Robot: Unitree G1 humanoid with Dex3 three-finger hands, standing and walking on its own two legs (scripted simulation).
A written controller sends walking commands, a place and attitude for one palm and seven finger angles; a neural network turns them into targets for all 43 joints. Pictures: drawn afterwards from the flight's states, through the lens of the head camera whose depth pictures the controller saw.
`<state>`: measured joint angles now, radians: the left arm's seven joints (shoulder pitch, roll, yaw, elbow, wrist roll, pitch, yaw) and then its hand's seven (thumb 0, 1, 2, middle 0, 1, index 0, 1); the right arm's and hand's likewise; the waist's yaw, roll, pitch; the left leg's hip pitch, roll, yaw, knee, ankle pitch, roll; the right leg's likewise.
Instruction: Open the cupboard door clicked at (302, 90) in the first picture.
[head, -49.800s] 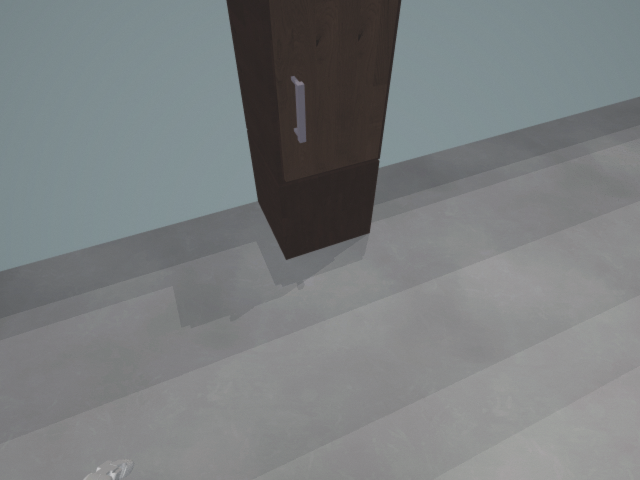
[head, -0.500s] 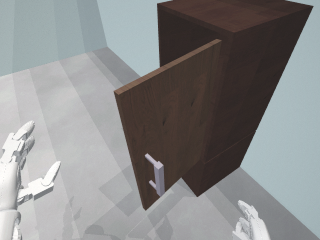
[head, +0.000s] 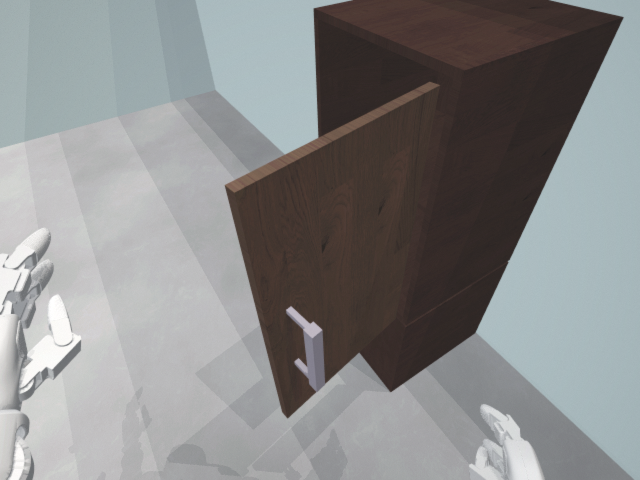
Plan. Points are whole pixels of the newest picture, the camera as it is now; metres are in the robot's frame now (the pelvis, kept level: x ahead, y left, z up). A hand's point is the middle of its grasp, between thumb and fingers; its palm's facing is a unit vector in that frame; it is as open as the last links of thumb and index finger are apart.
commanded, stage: step back with the hand held close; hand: left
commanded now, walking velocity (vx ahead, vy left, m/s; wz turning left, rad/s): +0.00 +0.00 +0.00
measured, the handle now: (306, 350) +0.33 +0.07 -0.09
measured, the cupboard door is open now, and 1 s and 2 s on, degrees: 100 100 100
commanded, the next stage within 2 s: stop stepping back and stand still in 1.12 s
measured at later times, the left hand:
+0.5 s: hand (33, 376) +0.15 +0.28 +0.15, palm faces +0.36 -0.77 -0.53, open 7.4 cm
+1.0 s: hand out of the picture +0.03 +0.30 +0.16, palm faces +0.49 -0.70 -0.52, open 7.4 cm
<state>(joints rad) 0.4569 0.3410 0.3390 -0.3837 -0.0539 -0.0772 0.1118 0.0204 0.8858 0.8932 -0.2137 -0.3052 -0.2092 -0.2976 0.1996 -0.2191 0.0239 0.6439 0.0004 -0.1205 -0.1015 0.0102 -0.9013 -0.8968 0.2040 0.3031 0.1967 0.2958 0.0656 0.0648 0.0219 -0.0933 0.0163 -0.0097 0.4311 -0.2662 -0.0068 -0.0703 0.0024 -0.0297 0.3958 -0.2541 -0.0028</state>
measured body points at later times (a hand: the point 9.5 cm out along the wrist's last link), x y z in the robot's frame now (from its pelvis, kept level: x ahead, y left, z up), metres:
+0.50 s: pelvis -0.05 +0.02 +0.00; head -0.02 +0.01 +0.45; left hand +0.13 +0.32 +0.18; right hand +0.14 -0.23 -0.08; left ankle -0.02 +0.12 -0.74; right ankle -0.02 -0.12 -0.74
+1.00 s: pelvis -0.14 +0.02 -0.02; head -0.12 +0.03 +0.43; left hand +0.00 +0.33 +0.19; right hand +0.05 -0.21 -0.10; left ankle -0.02 +0.13 -0.74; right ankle -0.02 -0.11 -0.74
